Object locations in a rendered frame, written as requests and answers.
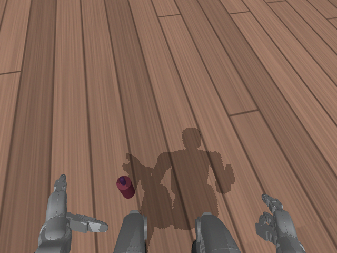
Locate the right robot arm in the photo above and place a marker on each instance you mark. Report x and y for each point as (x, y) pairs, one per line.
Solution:
(289, 245)

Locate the left robot hand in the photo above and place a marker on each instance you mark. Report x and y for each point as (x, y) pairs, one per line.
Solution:
(57, 207)

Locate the bottle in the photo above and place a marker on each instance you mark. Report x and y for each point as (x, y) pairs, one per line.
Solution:
(125, 186)

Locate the left robot arm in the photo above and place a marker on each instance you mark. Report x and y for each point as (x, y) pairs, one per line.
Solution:
(55, 236)

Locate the right robot hand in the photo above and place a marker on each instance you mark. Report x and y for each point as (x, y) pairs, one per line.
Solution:
(279, 225)

